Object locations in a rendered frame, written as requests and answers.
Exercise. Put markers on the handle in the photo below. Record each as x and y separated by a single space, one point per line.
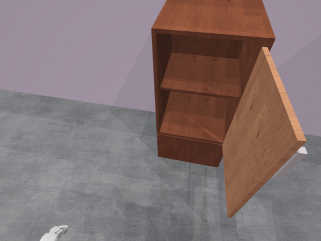
297 157

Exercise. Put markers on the cupboard door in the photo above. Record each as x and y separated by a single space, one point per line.
263 135

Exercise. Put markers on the robot left hand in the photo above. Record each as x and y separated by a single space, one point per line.
55 233

